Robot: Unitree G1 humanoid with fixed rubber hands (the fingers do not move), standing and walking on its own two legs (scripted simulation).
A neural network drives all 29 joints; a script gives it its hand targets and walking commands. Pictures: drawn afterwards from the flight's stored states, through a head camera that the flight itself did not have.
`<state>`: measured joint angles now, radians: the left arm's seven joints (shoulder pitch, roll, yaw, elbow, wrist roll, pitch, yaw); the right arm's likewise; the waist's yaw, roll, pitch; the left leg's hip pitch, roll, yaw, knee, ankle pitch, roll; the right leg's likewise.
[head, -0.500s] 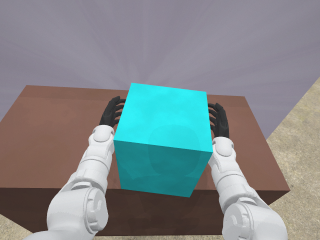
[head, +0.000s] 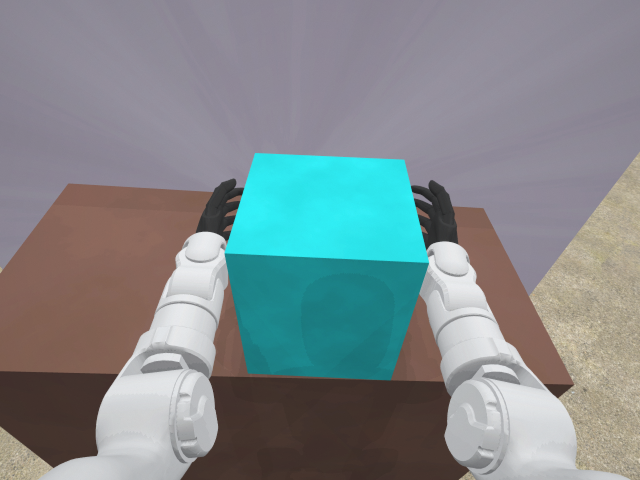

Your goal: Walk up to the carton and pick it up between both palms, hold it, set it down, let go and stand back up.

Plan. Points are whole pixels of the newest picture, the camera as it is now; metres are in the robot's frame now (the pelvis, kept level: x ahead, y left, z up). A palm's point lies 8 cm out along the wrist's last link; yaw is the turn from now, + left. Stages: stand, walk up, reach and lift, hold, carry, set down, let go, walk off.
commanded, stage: reach and lift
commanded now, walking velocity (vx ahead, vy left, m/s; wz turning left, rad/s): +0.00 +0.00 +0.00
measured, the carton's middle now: (324, 269) +0.40 +0.01 +0.06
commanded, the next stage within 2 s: hold in 1.86 s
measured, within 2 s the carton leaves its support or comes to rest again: neither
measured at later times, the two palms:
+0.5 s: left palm (205, 210) +0.40 +0.17 +0.16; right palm (448, 222) +0.39 -0.13 +0.17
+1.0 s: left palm (203, 201) +0.39 +0.16 +0.18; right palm (458, 206) +0.39 -0.14 +0.20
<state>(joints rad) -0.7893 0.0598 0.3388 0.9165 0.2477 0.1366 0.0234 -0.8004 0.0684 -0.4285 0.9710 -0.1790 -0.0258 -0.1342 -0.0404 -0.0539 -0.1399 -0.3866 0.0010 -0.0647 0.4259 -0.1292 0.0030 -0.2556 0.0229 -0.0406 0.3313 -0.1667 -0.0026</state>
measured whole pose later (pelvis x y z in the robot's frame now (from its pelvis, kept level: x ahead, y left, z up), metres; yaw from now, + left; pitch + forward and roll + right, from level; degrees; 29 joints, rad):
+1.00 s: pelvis -0.01 +0.00 +0.00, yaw +0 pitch +1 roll -2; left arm -0.76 0.05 0.29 0.48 0.24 0.58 0.03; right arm -0.89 -0.01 -0.23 0.87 0.10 0.22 -0.16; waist -0.08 -0.05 -0.13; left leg -0.31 0.00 -0.06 0.42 -0.13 0.00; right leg -0.18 0.02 -0.04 0.32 -0.16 0.00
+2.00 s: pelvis -0.01 +0.00 +0.00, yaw +0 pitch +1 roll -2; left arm -0.76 0.05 0.28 0.33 0.23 0.72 0.04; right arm -0.94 -0.07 -0.14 0.76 0.23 0.38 -0.20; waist -0.09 -0.03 -0.15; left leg -0.31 0.00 -0.06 0.41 -0.12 0.00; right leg -0.18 0.02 -0.04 0.32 -0.16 0.00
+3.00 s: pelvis -0.01 +0.00 +0.00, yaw +0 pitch +1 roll -2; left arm -0.76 0.05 0.28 0.26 0.23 0.83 0.03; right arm -0.98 -0.08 -0.13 0.71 0.28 0.53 -0.23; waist -0.07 -0.01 -0.18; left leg -0.31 0.00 -0.06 0.41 -0.12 0.00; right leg -0.18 0.02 -0.04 0.32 -0.16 0.00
